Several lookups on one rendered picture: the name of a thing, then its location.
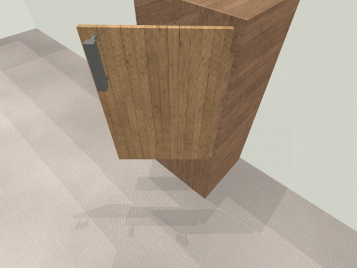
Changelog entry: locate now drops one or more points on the handle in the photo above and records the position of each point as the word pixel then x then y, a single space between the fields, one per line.
pixel 95 62

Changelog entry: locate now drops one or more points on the cupboard door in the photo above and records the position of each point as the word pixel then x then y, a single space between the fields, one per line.
pixel 165 84

